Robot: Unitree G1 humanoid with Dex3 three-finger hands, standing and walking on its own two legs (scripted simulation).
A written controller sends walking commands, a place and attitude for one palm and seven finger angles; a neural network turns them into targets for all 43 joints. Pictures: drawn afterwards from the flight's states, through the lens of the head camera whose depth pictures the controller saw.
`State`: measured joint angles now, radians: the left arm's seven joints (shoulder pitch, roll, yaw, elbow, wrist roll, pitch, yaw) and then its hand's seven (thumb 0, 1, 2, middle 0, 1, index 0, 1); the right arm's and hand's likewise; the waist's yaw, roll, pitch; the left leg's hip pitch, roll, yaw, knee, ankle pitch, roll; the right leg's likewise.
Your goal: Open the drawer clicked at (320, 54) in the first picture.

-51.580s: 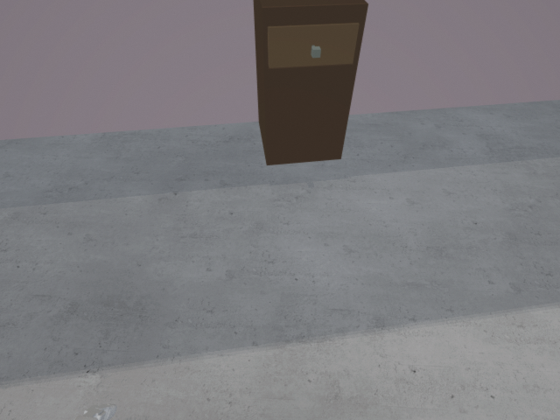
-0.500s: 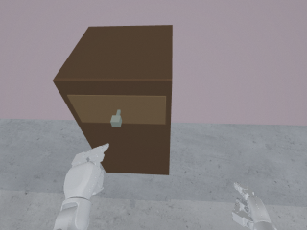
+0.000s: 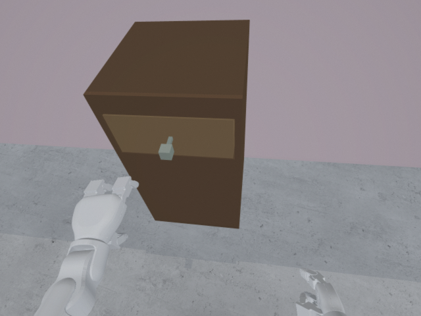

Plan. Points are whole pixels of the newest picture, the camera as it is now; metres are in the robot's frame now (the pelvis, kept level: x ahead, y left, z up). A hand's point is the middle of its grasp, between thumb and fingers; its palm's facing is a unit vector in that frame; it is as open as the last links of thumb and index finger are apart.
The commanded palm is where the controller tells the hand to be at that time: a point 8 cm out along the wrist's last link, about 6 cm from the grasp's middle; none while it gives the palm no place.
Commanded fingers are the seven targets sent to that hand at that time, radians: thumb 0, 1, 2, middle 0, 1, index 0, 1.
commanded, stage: raise the hand with hooked fingers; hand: left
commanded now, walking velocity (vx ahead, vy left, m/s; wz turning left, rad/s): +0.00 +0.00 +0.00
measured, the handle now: (167, 147) +0.58 +0.19 -0.10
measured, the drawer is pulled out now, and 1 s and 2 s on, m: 0.00 0.00 0.00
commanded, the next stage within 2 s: move the hooked fingers above the handle in 1.06 s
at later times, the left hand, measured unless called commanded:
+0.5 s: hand (80, 189) +0.32 +0.28 +0.08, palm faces +0.08 -0.06 -1.00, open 13.6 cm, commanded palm +0.29 +0.28 +0.13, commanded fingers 0.00 -0.50 0.30 -0.30 -1.20 -0.30 -1.20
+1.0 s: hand (67, 182) +0.32 +0.30 +0.10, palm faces +0.01 -0.07 -1.00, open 13.9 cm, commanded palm +0.30 +0.30 +0.15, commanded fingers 0.00 -0.50 0.30 -0.30 -1.20 -0.30 -1.20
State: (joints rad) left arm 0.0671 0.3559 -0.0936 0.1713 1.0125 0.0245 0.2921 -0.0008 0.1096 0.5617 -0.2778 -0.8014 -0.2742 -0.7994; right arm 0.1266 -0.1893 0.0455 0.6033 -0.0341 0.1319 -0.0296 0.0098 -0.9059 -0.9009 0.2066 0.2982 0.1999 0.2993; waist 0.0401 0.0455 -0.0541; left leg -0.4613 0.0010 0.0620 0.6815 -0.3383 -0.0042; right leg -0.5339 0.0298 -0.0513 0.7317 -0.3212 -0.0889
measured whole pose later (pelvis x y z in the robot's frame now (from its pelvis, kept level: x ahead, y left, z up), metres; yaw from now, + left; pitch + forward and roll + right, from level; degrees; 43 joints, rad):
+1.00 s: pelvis +0.02 +0.05 +0.02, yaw +2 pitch +4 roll +0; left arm -0.07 0.48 -0.03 0.06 0.95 -0.11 0.09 0.00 -0.49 0.30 -0.32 -1.20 -0.32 -1.20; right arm 0.15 -0.26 -0.02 0.64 -0.02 0.17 0.00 0.01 -0.91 -0.90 0.20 0.30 0.20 0.30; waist 0.09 0.08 0.01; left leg -0.27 -0.05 0.04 0.47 -0.27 0.06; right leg -0.31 -0.01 -0.06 0.48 -0.24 -0.01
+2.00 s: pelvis +0.02 +0.04 +0.00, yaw +0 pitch +14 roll +0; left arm -0.58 0.41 -0.05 0.85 1.08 -0.12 0.35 0.00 -0.49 0.30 -0.32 -1.20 -0.32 -1.20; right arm 0.26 -0.25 -0.07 0.70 -0.01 0.15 -0.02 0.01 -0.91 -0.90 0.20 0.30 0.20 0.30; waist -0.04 0.05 -0.10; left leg -0.58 -0.02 0.06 0.68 -0.35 0.05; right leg -0.62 0.01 -0.05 0.67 -0.30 -0.03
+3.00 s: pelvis +0.02 +0.05 -0.03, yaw -1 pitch +24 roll -1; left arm -0.89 0.41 -0.06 1.16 1.08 0.05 0.38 0.00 -0.49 0.30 -0.33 -1.21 -0.33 -1.21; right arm 0.34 -0.23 -0.05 0.71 -0.05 0.14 0.01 0.00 -0.91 -0.90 0.20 0.30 0.20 0.30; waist -0.15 0.08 -0.15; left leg -0.88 0.00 0.06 0.90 -0.44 0.05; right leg -0.90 0.03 -0.05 0.85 -0.36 -0.03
